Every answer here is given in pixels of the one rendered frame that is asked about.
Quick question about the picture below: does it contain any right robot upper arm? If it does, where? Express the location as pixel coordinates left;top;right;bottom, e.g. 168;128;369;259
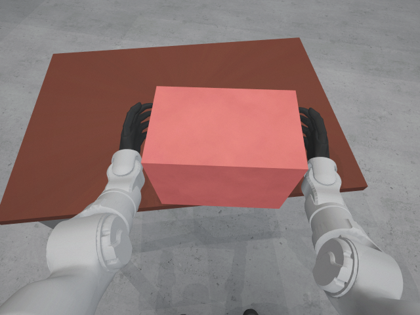
312;237;420;315

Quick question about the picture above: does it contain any robot right forearm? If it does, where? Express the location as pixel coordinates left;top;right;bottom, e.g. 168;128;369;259
301;157;403;290

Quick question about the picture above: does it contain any robot left forearm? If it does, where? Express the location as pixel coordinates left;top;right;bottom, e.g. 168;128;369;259
46;149;145;270

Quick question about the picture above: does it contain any left robot upper arm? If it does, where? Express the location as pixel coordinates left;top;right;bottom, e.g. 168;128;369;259
0;213;132;315

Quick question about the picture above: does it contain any carton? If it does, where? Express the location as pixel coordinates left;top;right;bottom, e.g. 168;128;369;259
141;86;308;209

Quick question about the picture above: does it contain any left robot hand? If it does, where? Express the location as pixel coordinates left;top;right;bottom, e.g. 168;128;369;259
119;102;153;153

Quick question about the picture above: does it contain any right robot hand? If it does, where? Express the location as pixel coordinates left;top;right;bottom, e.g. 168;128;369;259
299;107;329;160

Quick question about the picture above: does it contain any table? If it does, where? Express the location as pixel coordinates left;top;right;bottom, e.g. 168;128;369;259
0;37;368;229

